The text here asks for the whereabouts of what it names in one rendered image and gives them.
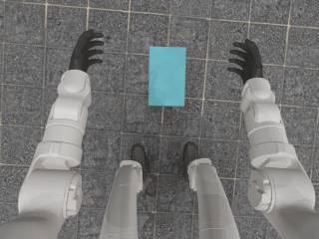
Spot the robot right forearm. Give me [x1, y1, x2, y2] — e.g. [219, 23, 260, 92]
[239, 78, 316, 206]

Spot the robot left upper arm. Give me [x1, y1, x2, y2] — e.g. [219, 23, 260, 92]
[0, 168, 83, 239]

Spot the robot left foot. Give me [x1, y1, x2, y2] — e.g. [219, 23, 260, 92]
[131, 143, 147, 183]

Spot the robot right upper arm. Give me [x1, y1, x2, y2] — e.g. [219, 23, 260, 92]
[247, 166, 319, 239]

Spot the carton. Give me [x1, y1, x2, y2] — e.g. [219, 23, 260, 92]
[149, 46, 186, 107]

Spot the left robot shin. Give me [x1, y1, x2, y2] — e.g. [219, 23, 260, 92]
[116, 160, 143, 174]

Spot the robot left forearm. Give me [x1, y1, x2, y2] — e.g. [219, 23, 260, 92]
[18, 70, 92, 212]

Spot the right robot hand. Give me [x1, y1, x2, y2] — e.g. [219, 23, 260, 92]
[227, 39, 263, 84]

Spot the left robot hand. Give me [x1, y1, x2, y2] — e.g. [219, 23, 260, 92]
[69, 29, 105, 73]

